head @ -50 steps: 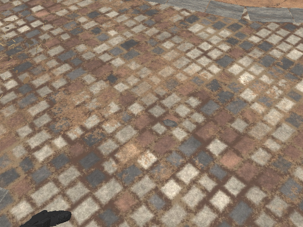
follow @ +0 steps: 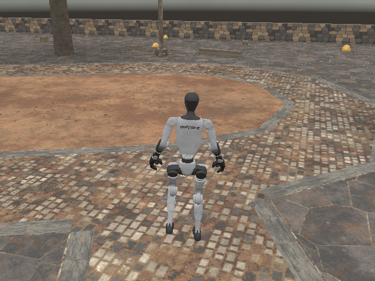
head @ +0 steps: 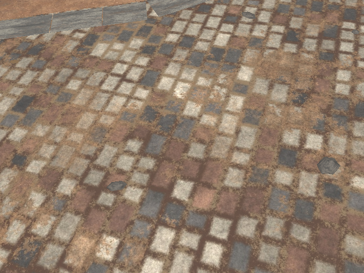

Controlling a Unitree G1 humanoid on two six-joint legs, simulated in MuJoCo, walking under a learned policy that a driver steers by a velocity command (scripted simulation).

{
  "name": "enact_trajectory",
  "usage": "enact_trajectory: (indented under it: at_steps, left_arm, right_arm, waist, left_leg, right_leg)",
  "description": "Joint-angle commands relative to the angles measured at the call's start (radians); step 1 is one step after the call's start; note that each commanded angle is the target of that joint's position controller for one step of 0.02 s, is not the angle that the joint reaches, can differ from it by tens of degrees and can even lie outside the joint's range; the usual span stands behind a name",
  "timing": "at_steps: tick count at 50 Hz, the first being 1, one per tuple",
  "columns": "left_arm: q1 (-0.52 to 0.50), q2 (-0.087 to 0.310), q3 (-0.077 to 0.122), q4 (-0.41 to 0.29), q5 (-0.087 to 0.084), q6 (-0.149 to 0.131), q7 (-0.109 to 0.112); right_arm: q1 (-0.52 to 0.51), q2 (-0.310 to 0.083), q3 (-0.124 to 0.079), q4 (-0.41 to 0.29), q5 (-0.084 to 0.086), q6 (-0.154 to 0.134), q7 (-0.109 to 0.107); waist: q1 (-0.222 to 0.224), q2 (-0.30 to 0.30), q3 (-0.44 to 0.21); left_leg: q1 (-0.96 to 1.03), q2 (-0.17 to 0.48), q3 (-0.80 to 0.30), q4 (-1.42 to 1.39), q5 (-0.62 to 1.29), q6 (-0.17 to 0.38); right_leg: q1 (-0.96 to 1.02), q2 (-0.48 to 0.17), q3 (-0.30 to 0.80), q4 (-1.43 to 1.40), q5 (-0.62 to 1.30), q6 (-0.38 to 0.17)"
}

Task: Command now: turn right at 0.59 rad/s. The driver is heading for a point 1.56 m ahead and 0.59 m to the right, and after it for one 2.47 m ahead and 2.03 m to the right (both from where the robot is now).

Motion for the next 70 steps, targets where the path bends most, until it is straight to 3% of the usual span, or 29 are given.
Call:
enact_trajectory:
  at_steps: [1,6,11,15,16,17,18,19,20,23,28,31,35,37,38,39,40,41,43,44,46,48,60,64,65,66,67,68,70]
  left_arm:
    - [-0.033,0.160,0.040,-0.077,-0.002,-0.015,0.019]
    - [-0.014,0.189,0.051,-0.079,-0.007,-0.006,0.029]
    - [-0.033,0.198,0.057,-0.091,-0.008,0.005,0.017]
    - [-0.074,0.190,0.056,-0.104,-0.026,0.015,0.016]
    - [-0.081,0.177,0.052,-0.109,-0.032,0.018,0.020]
    - [-0.042,0.136,0.041,-0.110,-0.023,0.016,0.021]
    - [0.009,0.108,0.035,-0.124,-0.024,0.010,0.019]
    - [0.017,0.194,0.062,-0.108,-0.010,0.001,0.020]
    - [0.034,0.237,0.081,-0.088,-0.015,0.003,0.018]
    - [0.044,0.170,0.072,-0.062,-0.020,0.029,0.019]
    - [-0.056,0.113,0.046,-0.124,-0.023,0.024,0.006]
    - [-0.055,0.100,0.035,-0.137,-0.017,0.023,-0.006]
    - [-0.014,0.117,0.045,-0.138,-0.021,0.033,-0.021]
    - [0.060,0.128,0.058,-0.115,-0.018,0.035,-0.021]
    - [0.103,0.191,0.079,-0.112,-0.018,0.032,-0.010]
    - [0.105,0.310,0.097,-0.145,-0.012,0.024,0.007]
    - [0.127,0.273,0.084,-0.152,0.028,-0.004,-0.010]
    - [0.086,0.236,0.069,-0.140,0.029,-0.024,-0.014]
    - [-0.010,0.166,0.046,-0.134,-0.002,-0.030,-0.003]
    - [-0.009,0.153,0.037,-0.126,-0.011,-0.028,0.005]
    - [0.028,0.133,0.026,-0.112,-0.006,-0.033,0.011]
    - [0.050,0.132,0.022,-0.098,0.003,-0.045,0.012]
    - [0.120,0.185,0.031,-0.018,-0.016,-0.076,-0.014]
    - [0.112,0.132,0.011,-0.003,-0.010,-0.070,-0.021]
    - [0.089,0.076,-0.008,-0.016,0.001,-0.075,-0.021]
    - [0.108,0.028,-0.022,-0.065,-0.002,-0.095,-0.014]
    - [0.075,0.115,-0.001,-0.073,-0.018,-0.108,-0.007]
    - [0.063,0.152,0.013,-0.069,-0.034,-0.115,-0.011]
    - [0.037,0.129,0.010,-0.058,-0.020,-0.119,-0.017]
  right_arm:
    - [-0.002,-0.078,-0.023,-0.068,0.005,-0.018,-0.002]
    - [-0.051,-0.056,-0.010,-0.084,0.007,-0.026,0.008]
    - [-0.050,-0.066,-0.012,-0.090,0.017,-0.043,0.025]
    - [0.010,-0.069,-0.018,-0.079,0.021,-0.060,0.041]
    - [0.039,-0.078,-0.023,-0.068,0.017,-0.062,0.041]
    - [0.059,-0.131,-0.035,-0.072,0.002,-0.059,0.036]
    - [0.020,-0.210,-0.046,-0.078,-0.018,-0.046,0.031]
    - [0.018,-0.160,-0.037,-0.093,-0.033,-0.048,0.033]
    - [-0.021,-0.113,-0.020,-0.106,-0.024,-0.049,0.028]
    - [-0.065,-0.069,-0.002,-0.113,0.005,-0.040,0.014]
    - [0.016,-0.113,-0.015,-0.094,-0.007,-0.017,0.003]
    - [-0.008,-0.150,-0.028,-0.097,0.002,-0.010,0.016]
    - [-0.015,-0.167,-0.034,-0.086,0.028,-0.012,0.031]
    - [-0.006,-0.140,-0.027,-0.071,0.046,-0.017,0.033]
    - [0.050,-0.093,-0.015,-0.054,0.026,-0.022,0.038]
    - [0.036,-0.020,0.016,-0.105,-0.040,-0.022,0.041]
    - [-0.062,-0.075,0.000,-0.128,-0.014,-0.024,0.028]
    - [-0.073,-0.108,-0.010,-0.122,0.013,-0.018,0.022]
    - [-0.039,-0.116,-0.018,-0.085,0.010,-0.009,0.011]
    - [-0.009,-0.117,-0.019,-0.077,0.003,-0.008,0.016]
    - [0.012,-0.098,-0.014,-0.067,0.015,-0.018,0.034]
    - [-0.024,-0.090,-0.007,-0.074,0.022,-0.032,0.043]
    - [-0.083,-0.064,0.023,-0.091,0.035,-0.108,0.077]
    - [0.096,-0.084,0.014,-0.037,0.033,-0.121,0.072]
    - [0.221,-0.133,0.000,-0.018,0.027,-0.124,0.061]
    - [0.305,-0.256,-0.029,-0.004,0.015,-0.118,0.061]
    - [0.330,-0.206,-0.018,0.002,0.018,-0.120,0.070]
    - [0.280,-0.152,0.002,-0.006,0.019,-0.121,0.069]
    - [0.212,-0.103,0.019,-0.025,0.007,-0.117,0.066]
  waist:
    - [-0.012,-0.163,-0.149]
    - [0.014,-0.177,-0.133]
    - [0.020,-0.193,-0.126]
    - [-0.019,-0.194,-0.146]
    - [-0.036,-0.179,-0.150]
    - [-0.018,-0.072,-0.184]
    - [0.045,0.204,-0.140]
    - [0.012,0.188,-0.130]
    - [0.029,0.117,-0.114]
    - [0.023,0.093,-0.068]
    - [-0.047,0.133,-0.097]
    - [-0.047,0.142,-0.117]
    - [-0.024,0.147,-0.117]
    - [0.021,0.104,-0.127]
    - [0.020,-0.058,-0.146]
    - [-0.014,-0.379,-0.149]
    - [0.077,-0.279,-0.217]
    - [0.053,-0.200,-0.165]
    - [0.011,-0.151,-0.118]
    - [-0.001,-0.161,-0.134]
    - [0.009,-0.186,-0.141]
    - [0.028,-0.201,-0.086]
    - [0.067,-0.146,0.007]
    - [-0.038,-0.117,-0.053]
    - [-0.094,-0.035,-0.115]
    - [-0.093,0.234,-0.176]
    - [-0.119,0.193,-0.149]
    - [-0.094,0.132,-0.067]
    - [-0.066,0.065,-0.016]
  left_leg:
    - [-0.072,-0.004,-0.050,0.003,0.079,-0.012]
    - [-0.022,-0.024,-0.071,-0.242,0.098,-0.027]
    - [0.096,-0.053,-0.080,-0.391,0.058,-0.013]
    - [0.240,-0.062,-0.068,-0.639,0.160,0.019]
    - [0.332,-0.035,-0.067,-0.747,0.285,0.036]
    - [0.459,0.117,-0.181,-0.769,0.373,0.093]
    - [0.501,0.300,-0.402,-0.784,0.591,0.240]
    - [0.445,0.401,-0.483,-0.794,0.634,0.351]
    - [0.414,0.368,-0.396,-0.783,0.603,0.339]
    - [0.408,0.239,-0.197,-0.769,0.529,0.267]
    - [0.528,0.256,-0.112,-0.772,0.590,0.301]
    - [0.486,0.274,-0.056,-0.768,0.624,0.298]
    - [0.463,0.295,-0.019,-0.716,0.607,0.267]
    - [0.384,0.260,0.045,-0.599,0.505,0.187]
    - [0.235,0.192,0.133,-0.416,0.314,0.098]
    - [-0.070,0.046,0.168,-0.103,-0.251,-0.007]
    - [-0.108,0.001,0.000,0.067,-0.289,-0.009]
    - [-0.116,0.029,-0.026,0.119,-0.210,0.005]
    - [-0.103,0.057,-0.035,0.068,-0.055,0.011]
    - [-0.071,0.051,-0.020,0.061,0.017,0.005]
    - [-0.066,0.045,0.001,0.013,0.126,0.007]
    - [-0.095,0.044,0.004,-0.109,0.169,0.013]
    - [0.066,0.032,0.023,-0.530,0.200,0.070]
    - [0.390,0.009,0.043,-0.628,0.241,0.115]
    - [0.552,0.119,-0.099,-0.674,0.184,0.160]
    - [0.738,0.322,-0.482,-0.800,-0.025,0.299]
    - [0.732,0.382,-0.678,-0.884,-0.208,0.365]
    - [0.689,0.364,-0.602,-0.885,-0.231,0.342]
    - [0.608,0.283,-0.432,-0.901,-0.058,0.303]
  right_leg:
    - [0.178,-0.228,0.264,-0.146,0.378,-0.173]
    - [0.183,-0.210,0.333,-0.133,0.250,-0.172]
    - [0.135,-0.197,0.434,-0.109,0.254,-0.176]
    - [0.138,-0.155,0.486,-0.047,0.317,-0.136]
    - [0.093,-0.121,0.468,-0.018,0.248,-0.098]
    - [-0.006,-0.062,0.395,0.097,0.029,-0.043]
    - [-0.211,0.113,0.184,0.274,-0.335,0.024]
    - [-0.262,0.078,0.137,0.520,-0.441,0.077]
    - [-0.265,0.038,0.127,0.637,-0.376,0.098]
    - [-0.308,0.015,0.084,0.739,-0.229,0.148]
    - [-0.310,-0.047,-0.002,0.526,-0.195,0.174]
    - [-0.184,-0.068,-0.055,0.376,-0.192,0.158]
    - [-0.063,-0.053,-0.107,0.171,-0.119,0.109]
    - [0.106,-0.020,-0.119,-0.043,0.059,0.048]
    - [0.272,-0.097,0.026,-0.107,0.311,-0.003]
    - [0.396,-0.374,0.410,-0.079,0.719,-0.163]
    - [0.302,-0.437,0.485,-0.118,0.639,-0.313]
    - [0.263,-0.383,0.380,-0.135,0.532,-0.278]
    - [0.217,-0.285,0.263,-0.136,0.393,-0.177]
    - [0.198,-0.256,0.237,-0.157,0.299,-0.167]
    - [0.207,-0.227,0.248,-0.230,-0.065,-0.163]
    - [0.216,-0.233,0.290,-0.296,-0.238,-0.164]
    - [0.144,-0.265,0.292,-0.298,-0.215,-0.178]
    - [0.018,-0.198,0.225,-0.143,-0.117,-0.116]
    - [-0.080,-0.123,0.141,0.074,-0.070,-0.062]
    - [-0.341,0.011,-0.020,0.413,-0.218,0.018]
    - [-0.486,0.004,0.037,0.605,-0.355,0.040]
    - [-0.554,-0.051,0.061,0.677,-0.278,0.027]
    - [-0.555,-0.106,0.030,0.650,-0.127,0.023]
Keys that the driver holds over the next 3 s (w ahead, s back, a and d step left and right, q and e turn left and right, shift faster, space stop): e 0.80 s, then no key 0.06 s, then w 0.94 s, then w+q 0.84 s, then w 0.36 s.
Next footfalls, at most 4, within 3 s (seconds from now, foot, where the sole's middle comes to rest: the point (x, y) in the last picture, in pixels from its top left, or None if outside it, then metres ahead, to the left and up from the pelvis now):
0.34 left None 0.09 0.13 -0.78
0.76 right None -0.02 -0.12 -0.78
1.30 left None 0.22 0.01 -0.78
1.78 right None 0.38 -0.37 -0.78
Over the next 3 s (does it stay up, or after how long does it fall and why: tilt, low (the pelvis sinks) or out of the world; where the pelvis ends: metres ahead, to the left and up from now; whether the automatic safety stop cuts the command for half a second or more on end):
stays up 0.93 -0.45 0.00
